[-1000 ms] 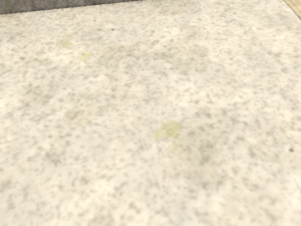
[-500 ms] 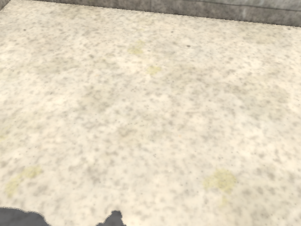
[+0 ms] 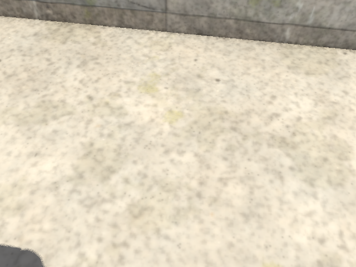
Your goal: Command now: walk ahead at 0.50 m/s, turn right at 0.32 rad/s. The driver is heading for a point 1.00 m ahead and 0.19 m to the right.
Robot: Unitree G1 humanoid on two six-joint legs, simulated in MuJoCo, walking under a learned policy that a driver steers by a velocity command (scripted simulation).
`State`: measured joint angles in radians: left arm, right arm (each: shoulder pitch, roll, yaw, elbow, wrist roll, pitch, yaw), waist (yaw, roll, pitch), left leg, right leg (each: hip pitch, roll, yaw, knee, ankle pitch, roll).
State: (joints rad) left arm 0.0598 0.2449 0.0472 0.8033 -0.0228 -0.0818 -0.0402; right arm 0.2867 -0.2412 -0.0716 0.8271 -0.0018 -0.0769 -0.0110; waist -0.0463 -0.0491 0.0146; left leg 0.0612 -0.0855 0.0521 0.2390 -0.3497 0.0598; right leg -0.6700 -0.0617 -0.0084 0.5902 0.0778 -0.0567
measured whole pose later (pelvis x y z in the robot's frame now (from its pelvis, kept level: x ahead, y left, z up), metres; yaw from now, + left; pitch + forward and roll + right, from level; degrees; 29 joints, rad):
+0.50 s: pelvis +0.30 -0.03 +0.00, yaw -17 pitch +3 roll +0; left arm 0.33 0.27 0.07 0.76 -0.03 -0.04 0.01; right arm 0.03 -0.25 -0.05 0.66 0.00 -0.11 0.01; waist 0.08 0.03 0.00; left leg -0.57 0.02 -0.09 0.52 0.00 -0.05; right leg -0.14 0.12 0.19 0.45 -0.34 -0.08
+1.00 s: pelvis +0.55 -0.11 +0.00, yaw -21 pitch +3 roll +2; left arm 0.03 0.25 0.03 0.65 -0.02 -0.07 -0.03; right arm 0.41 -0.28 -0.06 0.83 0.03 -0.07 0.01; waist -0.11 -0.03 0.00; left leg -0.03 -0.02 0.00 0.32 -0.35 0.01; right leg -0.55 -0.04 0.01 0.54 -0.07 -0.03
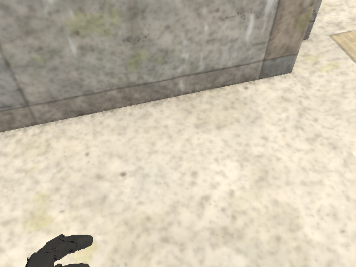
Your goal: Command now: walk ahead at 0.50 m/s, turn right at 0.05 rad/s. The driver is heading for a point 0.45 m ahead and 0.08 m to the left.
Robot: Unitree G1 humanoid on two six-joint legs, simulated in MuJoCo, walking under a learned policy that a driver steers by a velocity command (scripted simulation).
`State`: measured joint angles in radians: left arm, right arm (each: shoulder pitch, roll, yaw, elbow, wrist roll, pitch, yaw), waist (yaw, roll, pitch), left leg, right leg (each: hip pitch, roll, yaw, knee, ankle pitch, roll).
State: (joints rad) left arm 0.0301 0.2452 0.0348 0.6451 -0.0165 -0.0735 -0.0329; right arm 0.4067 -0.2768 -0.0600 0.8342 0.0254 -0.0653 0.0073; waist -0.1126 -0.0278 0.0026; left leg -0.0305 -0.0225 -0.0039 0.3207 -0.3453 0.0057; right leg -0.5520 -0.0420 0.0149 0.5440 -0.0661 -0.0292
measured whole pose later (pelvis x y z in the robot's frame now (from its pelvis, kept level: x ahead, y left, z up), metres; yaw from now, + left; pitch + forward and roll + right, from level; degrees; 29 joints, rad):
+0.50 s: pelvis +0.26 +0.00 +0.00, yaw +11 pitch +2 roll -2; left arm 0.34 0.27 0.07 0.84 -0.01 -0.07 0.01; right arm 0.10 -0.26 -0.05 0.69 0.01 -0.04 0.05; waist 0.08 0.04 0.01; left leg -0.65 0.07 0.00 0.65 -0.01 0.04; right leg 0.07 0.01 -0.22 0.26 -0.36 0.00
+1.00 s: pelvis +0.41 +0.04 +0.00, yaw +15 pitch +1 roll +2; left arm 0.20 0.25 0.04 0.84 0.02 0.00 0.04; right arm 0.14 -0.22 -0.03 0.80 -0.02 -0.02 0.01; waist 0.01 -0.01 0.00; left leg -0.31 -0.07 0.02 0.51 -0.22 0.04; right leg -0.34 -0.07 0.04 0.56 -0.25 0.04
